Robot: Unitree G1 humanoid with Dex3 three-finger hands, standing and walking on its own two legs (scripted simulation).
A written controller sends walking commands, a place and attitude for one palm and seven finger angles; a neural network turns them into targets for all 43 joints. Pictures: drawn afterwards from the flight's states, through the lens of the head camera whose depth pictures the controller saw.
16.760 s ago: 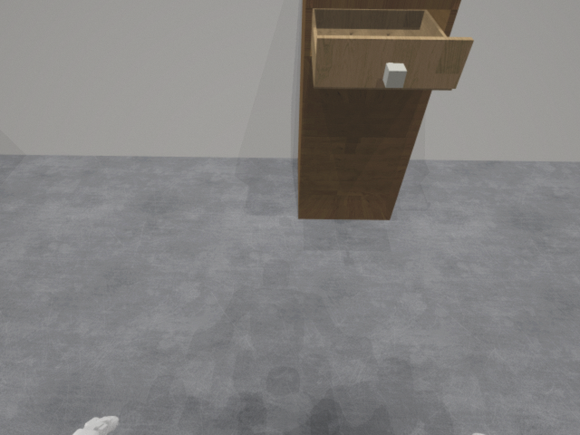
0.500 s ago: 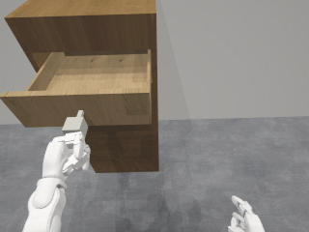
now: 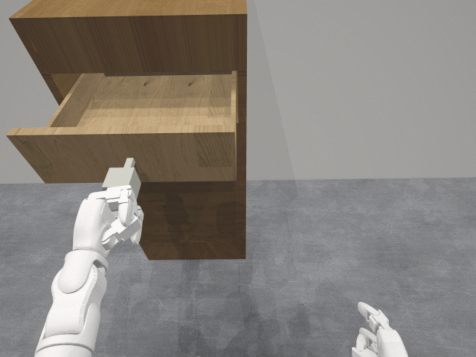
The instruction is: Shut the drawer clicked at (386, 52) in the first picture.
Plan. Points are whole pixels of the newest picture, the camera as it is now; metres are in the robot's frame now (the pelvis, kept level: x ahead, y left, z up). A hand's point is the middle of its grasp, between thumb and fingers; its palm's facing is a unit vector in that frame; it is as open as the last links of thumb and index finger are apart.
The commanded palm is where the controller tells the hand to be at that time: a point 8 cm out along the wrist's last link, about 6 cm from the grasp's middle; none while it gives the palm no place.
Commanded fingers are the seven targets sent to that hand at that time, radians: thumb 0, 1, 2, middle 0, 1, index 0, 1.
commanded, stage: push the drawer shut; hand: left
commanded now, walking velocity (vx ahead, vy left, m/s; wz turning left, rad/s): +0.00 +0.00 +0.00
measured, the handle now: (125, 176) +0.39 +0.22 +0.09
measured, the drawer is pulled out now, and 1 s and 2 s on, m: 0.19 0.07 0.00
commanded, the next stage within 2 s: pull the fist back off the drawer in 1.96 s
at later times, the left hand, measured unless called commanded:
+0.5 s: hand (146, 192) +0.36 +0.18 +0.09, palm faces +0.05 -1.00 -0.02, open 3.3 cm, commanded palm +0.34 +0.23 +0.09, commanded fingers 0.00 0.90 0.90 -1.40 -1.60 -1.40 -1.60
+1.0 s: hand (152, 162) +0.43 +0.19 +0.09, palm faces +0.05 -1.00 +0.00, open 3.2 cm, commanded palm +0.41 +0.23 +0.09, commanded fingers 0.00 0.90 0.90 -1.40 -1.60 -1.40 -1.60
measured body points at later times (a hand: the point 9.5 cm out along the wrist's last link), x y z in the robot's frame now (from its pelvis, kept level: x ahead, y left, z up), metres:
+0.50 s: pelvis -0.01 +0.01 +0.00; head +0.02 +0.00 +0.45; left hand +0.35 +0.23 +0.09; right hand +0.11 -0.24 -0.11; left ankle +0.04 +0.13 -0.71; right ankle -0.03 -0.11 -0.71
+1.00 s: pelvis -0.01 +0.01 -0.01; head +0.05 +0.01 +0.44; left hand +0.42 +0.24 +0.09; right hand +0.06 -0.25 -0.12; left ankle +0.04 +0.13 -0.71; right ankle -0.03 -0.11 -0.71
